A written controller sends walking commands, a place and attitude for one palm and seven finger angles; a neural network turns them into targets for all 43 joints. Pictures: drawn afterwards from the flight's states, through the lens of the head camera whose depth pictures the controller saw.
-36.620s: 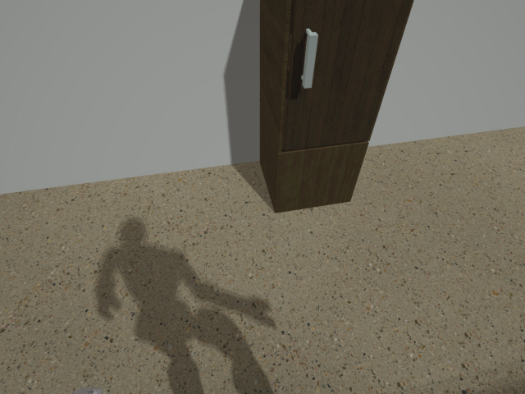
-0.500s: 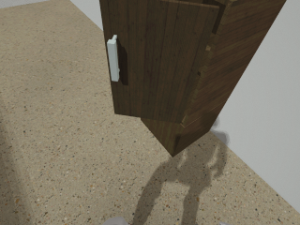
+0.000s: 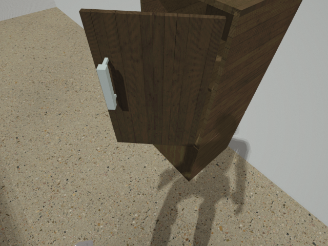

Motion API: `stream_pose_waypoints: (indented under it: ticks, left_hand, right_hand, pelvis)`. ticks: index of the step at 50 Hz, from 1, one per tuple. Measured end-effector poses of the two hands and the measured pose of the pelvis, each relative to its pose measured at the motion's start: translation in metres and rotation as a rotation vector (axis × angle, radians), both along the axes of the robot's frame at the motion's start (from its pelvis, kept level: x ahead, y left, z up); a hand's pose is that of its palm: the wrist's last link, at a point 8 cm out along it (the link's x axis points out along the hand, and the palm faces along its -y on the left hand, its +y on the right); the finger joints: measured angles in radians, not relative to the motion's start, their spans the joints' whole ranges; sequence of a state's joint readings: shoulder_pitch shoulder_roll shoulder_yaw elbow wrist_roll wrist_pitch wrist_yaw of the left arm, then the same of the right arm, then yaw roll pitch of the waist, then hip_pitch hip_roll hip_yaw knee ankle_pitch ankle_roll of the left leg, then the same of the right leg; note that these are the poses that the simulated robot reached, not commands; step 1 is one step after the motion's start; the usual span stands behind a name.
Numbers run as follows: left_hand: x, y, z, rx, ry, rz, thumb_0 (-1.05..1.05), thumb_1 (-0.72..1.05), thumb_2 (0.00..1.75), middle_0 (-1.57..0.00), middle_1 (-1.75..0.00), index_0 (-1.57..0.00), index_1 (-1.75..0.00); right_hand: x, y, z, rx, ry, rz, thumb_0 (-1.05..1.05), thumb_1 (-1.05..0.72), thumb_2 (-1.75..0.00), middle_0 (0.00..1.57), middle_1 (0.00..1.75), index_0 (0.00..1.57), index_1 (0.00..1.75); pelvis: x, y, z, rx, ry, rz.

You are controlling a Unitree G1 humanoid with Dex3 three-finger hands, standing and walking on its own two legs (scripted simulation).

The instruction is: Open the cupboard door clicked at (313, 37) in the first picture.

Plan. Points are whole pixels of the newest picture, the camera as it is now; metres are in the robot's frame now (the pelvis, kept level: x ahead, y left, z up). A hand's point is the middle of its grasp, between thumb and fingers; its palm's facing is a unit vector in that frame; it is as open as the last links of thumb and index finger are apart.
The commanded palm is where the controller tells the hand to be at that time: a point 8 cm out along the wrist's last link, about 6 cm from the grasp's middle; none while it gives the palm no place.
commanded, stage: come to a stop and stand still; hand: left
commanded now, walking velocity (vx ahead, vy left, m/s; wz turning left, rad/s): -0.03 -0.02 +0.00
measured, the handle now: (109, 84) +0.57 +0.19 +0.05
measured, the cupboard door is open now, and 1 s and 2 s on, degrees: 46 46 46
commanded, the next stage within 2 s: look again from close up in 1.14 s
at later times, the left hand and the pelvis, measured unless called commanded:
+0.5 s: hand out of the picture +0.00 +0.19 -0.14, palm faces -0.03 -0.96 -0.29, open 7.4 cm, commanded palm none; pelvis -0.03 +0.00 +0.01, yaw -3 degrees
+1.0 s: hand out of the picture -0.02 +0.12 -0.16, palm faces -0.01 -0.98 -0.21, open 7.3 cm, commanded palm none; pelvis -0.03 -0.05 +0.01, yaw -1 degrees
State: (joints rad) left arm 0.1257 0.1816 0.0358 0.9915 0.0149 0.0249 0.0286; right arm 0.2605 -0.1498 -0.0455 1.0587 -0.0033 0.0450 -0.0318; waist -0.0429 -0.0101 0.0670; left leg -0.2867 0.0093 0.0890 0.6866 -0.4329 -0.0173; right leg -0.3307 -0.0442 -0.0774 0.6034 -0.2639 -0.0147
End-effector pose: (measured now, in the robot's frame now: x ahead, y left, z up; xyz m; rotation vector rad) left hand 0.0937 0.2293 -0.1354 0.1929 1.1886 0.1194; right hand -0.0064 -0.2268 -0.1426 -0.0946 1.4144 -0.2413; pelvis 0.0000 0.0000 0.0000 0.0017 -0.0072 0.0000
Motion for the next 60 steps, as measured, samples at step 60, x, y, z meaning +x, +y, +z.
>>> stream_pose_waypoints:
  ticks: [60]
  left_hand:
    - [-0.117, -0.066, 0.010, -0.007, 0.214, 0.067, 0.01, 0.93, 0.90, -0.20, -0.30, -0.20, -0.30]
  right_hand:
    - [-0.044, -0.026, -0.001, 0.093, 0.040, 0.053, 0.01, -0.91, -0.90, 0.20, 0.30, 0.20, 0.30]
  pelvis:
    - [-0.015, -0.053, 0.013, 0.018, -0.005, -0.019]
